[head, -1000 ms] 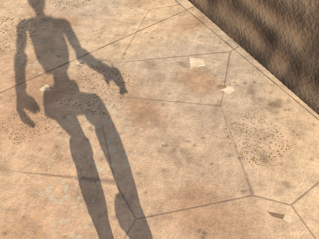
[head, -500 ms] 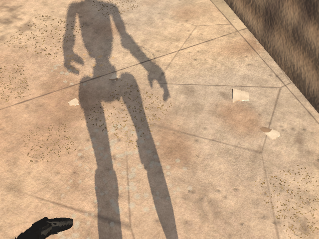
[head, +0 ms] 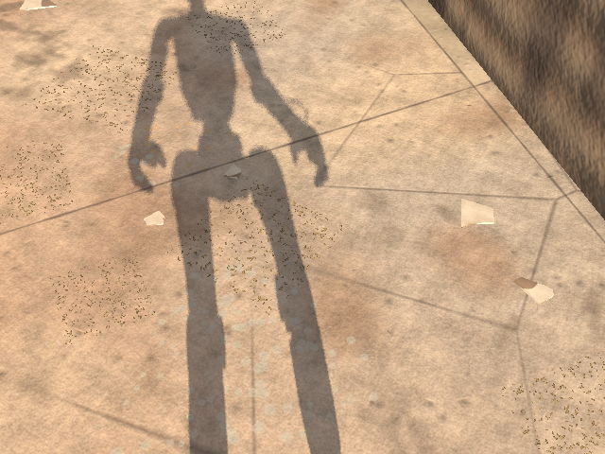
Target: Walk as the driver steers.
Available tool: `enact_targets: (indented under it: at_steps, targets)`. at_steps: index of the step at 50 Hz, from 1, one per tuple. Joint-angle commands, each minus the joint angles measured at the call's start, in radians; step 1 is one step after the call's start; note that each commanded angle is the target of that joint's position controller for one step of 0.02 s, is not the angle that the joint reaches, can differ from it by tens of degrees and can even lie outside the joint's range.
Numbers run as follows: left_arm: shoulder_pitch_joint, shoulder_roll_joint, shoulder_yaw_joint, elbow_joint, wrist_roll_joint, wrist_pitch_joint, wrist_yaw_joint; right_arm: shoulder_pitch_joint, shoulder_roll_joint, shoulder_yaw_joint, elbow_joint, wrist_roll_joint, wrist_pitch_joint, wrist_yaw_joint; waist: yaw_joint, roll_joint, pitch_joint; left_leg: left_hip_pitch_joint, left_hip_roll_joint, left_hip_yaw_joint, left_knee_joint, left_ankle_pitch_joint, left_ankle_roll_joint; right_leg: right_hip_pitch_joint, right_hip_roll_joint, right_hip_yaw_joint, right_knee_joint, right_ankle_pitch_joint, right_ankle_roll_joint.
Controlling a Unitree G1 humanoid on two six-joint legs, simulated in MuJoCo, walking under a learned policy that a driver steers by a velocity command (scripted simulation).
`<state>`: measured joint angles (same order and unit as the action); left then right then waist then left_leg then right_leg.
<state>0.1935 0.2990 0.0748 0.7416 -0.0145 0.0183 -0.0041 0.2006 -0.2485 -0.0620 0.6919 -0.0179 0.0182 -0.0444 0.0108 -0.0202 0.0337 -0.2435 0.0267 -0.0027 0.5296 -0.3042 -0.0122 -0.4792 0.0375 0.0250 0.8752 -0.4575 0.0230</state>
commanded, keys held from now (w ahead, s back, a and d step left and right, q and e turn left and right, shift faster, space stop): e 0.40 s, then no key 0.60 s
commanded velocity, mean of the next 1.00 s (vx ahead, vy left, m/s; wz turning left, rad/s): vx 0.00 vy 0.00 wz -0.32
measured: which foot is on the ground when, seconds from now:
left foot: down 0.00-0.18, up 0.20-0.60, down 0.62-1.00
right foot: up 0.00-0.16, down 0.18-1.00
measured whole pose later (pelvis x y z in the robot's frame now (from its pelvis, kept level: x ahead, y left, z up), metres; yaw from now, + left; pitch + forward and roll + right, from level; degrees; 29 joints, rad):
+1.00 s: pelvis +0.03 -0.01 +0.00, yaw -20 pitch -1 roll +0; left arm 0.21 0.24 0.04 0.72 0.01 0.02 0.01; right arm 0.19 -0.23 -0.03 0.71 -0.02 -0.02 -0.01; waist 0.01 0.00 0.03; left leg -0.23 -0.01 -0.03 0.54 -0.30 0.00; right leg -0.27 0.06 0.11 0.55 -0.27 0.00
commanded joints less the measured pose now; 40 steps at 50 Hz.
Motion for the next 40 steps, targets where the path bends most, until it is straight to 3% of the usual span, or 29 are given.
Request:
enact_targets:
  at_steps: [1,3,5,7,8,9,10,11,12,13,14,15,18,22,27,30,31,32,33,34,35,37,39,40]
  targets:
    - [-0.029,0.051,0.018,-0.087,-0.007,0.007,-0.001,-0.062,-0.165,-0.05,-0.069,0.017,-0.021,-0.009,-0.012,0.157,-0.063,0.141,0.272,-0.166,-0.129,0.601,0.21,-0.121,-0.059,-0.002,0.102,-0.028,0.03]
    - [-0.062,0.038,0.008,-0.113,-0.011,0.01,-0.014,-0.061,-0.18,-0.058,-0.063,0.019,-0.007,-0.007,-0.034,0.187,-0.081,0.133,0.249,-0.103,-0.114,0.603,0.196,-0.041,-0.058,-0.051,-0.01,0.026,0.032]
    - [-0.067,0.058,0.015,-0.135,-0.014,0.014,-0.029,-0.041,-0.197,-0.065,-0.052,0.025,0.003,-0.006,-0.043,0.205,-0.101,0.147,0.258,-0.085,-0.086,0.582,0.191,0.023,-0.043,-0.084,-0.118,0.06,0.021]
    - [-0.007,0.071,0.026,-0.124,-0.009,0.017,-0.034,-0.054,-0.201,-0.065,-0.048,0.045,0.001,-0.005,-0.006,0.187,-0.112,0.109,0.249,-0.047,-0.014,0.513,0.153,0.147,-0.009,-0.127,-0.307,0.209,-0.013]
    - [0.026,0.092,0.037,-0.117,-0.001,0.016,-0.025,-0.014,-0.182,-0.061,-0.029,0.046,-0.006,-0.001,0.004,0.14,-0.118,0.05,0.216,-0.003,0.068,0.414,0.104,0.25,0.008,-0.098,-0.41,0.326,-0.042]
    - [0.057,0.188,0.064,-0.129,0.001,0.014,-0.009,0.027,-0.142,-0.052,-0.029,0.016,-0.013,0.005,-0.008,-0.069,-0.142,-0.136,0.132,0.092,0.301,0.144,0.006,0.428,-0.139,0.138,-0.458,0.675,-0.109]
    - [0.079,0.295,0.079,-0.154,0.03,0.003,-0.01,-0.054,-0.086,-0.027,-0.1,-0.019,-0.02,0.0,0.014,-0.319,-0.154,-0.419,-0.036,0.063,0.541,-0.395,-0.069,0.489,-0.412,0.546,-0.498,0.948,-0.347]
    - [0.119,0.238,0.061,-0.151,0.047,-0.018,-0.017,-0.113,-0.14,-0.04,-0.098,-0.001,-0.023,-0.003,0.077,-0.174,-0.223,-0.426,-0.024,-0.08,0.702,-0.425,-0.067,0.49,-0.431,0.552,-0.511,0.9,-0.42]
    - [0.071,0.211,0.05,-0.15,0.042,-0.031,-0.014,-0.113,-0.155,-0.045,-0.093,0.018,-0.02,-0.003,0.046,-0.124,-0.173,-0.445,-0.007,-0.093,0.735,-0.346,-0.056,0.453,-0.379,0.45,-0.5,0.835,-0.374]
    - [0.019,0.191,0.048,-0.152,0.021,-0.033,-0.005,-0.098,-0.159,-0.05,-0.071,0.015,-0.016,-0.009,0.021,-0.067,-0.143,-0.451,0.009,-0.092,0.703,-0.259,-0.052,0.423,-0.315,0.377,-0.496,0.736,-0.311]
    - [-0.025,0.173,0.041,-0.159,0.004,-0.026,0.005,-0.098,-0.169,-0.055,-0.066,0.007,-0.013,-0.018,0.007,-0.058,-0.123,-0.449,0.019,-0.098,0.658,-0.19,-0.056,0.395,-0.283,0.347,-0.498,0.693,-0.273]
    - [-0.046,0.166,0.034,-0.165,0.001,-0.018,0.014,-0.088,-0.166,-0.057,-0.062,0.007,-0.011,-0.018,-0.009,-0.071,-0.125,-0.393,0.009,-0.091,0.645,-0.143,-0.062,0.343,-0.25,0.316,-0.503,0.701,-0.258]
    - [-0.045,0.159,0.033,-0.172,0.008,-0.005,0.028,-0.062,-0.127,-0.046,-0.051,0.014,-0.014,-0.009,-0.017,-0.086,-0.146,-0.347,-0.026,-0.076,0.544,-0.069,-0.078,0.331,-0.213,0.295,-0.513,0.645,-0.254]
    - [-0.048,0.163,0.036,-0.179,0.009,0.006,0.04,-0.087,-0.111,-0.035,-0.05,0.016,-0.018,0.0,0.001,-0.109,-0.141,-0.288,-0.029,-0.083,0.347,-0.029,-0.086,0.313,-0.205,0.332,-0.519,0.448,-0.247]
    - [-0.051,0.151,0.025,-0.172,0.019,0.014,0.023,-0.089,-0.123,-0.034,-0.057,0.023,-0.031,0.019,0.025,-0.136,-0.115,-0.16,-0.028,-0.061,0.196,-0.062,-0.064,0.25,-0.209,0.393,-0.503,0.388,-0.254]
    - [-0.079,0.12,0.008,-0.167,0.009,0.018,0.021,-0.037,-0.101,-0.029,-0.044,0.021,-0.048,0.034,-0.02,-0.12,-0.109,-0.01,-0.032,-0.038,-0.073,0.088,-0.026,0.227,-0.172,0.393,-0.457,0.408,-0.212]
    - [-0.05,0.098,0.001,-0.157,0.01,0.014,0.021,-0.03,-0.113,-0.029,-0.045,0.007,-0.054,0.036,-0.021,-0.089,-0.111,0.071,0.004,-0.071,-0.147,0.198,-0.005,0.193,-0.141,0.375,-0.44,0.36,-0.167]
    - [-0.015,0.069,-0.009,-0.155,0.028,0.006,0.02,-0.018,-0.173,-0.037,-0.058,-0.013,-0.056,0.032,0.005,0.033,-0.13,0.142,0.145,-0.198,-0.169,0.353,0.044,0.139,-0.076,0.299,-0.338,0.231,-0.105]
    - [0.033,0.057,-0.007,-0.154,0.024,-0.003,0.016,-0.064,-0.198,-0.037,-0.046,-0.024,-0.052,0.032,0.08,0.212,-0.111,0.084,0.231,-0.3,-0.168,0.418,0.157,0.113,0.028,0.157,-0.292,0.062,-0.053]
    - [0.006,0.092,-0.002,-0.148,0.037,-0.006,0.018,-0.098,-0.13,-0.019,-0.06,-0.019,-0.054,0.034,0.053,0.214,-0.109,0.019,0.252,-0.334,-0.202,0.321,0.206,0.169,-0.003,0.131,-0.284,0.048,-0.016]
    - [-0.028,0.105,0.005,-0.147,0.033,-0.005,0.018,-0.112,-0.111,-0.012,-0.061,-0.014,-0.056,0.035,0.041,0.195,-0.094,0.013,0.206,-0.297,-0.201,0.238,0.177,0.195,-0.012,0.122,-0.306,0.105,-0.009]
    - [-0.063,0.077,0.001,-0.146,0.041,0.007,0.018,-0.087,-0.133,-0.015,-0.051,0.0,-0.059,0.034,0.016,0.183,-0.079,-0.002,0.139,-0.234,-0.191,0.112,0.11,0.236,-0.019,0.119,-0.364,0.211,-0.006]
    - [-0.049,0.056,-0.005,-0.137,0.037,0.011,0.01,-0.067,-0.12,-0.006,-0.044,-0.006,-0.061,0.032,0.016,0.155,-0.057,-0.046,0.098,-0.183,-0.18,0.022,0.069,0.274,-0.032,0.124,-0.392,0.249,-0.023]
    - [-0.036,0.064,-0.002,-0.127,0.033,0.009,0.008,-0.061,-0.116,-0.004,-0.049,-0.007,-0.059,0.032,0.008,0.117,-0.037,-0.046,0.073,-0.15,-0.168,-0.011,0.054,0.25,-0.033,0.132,-0.397,0.241,-0.041]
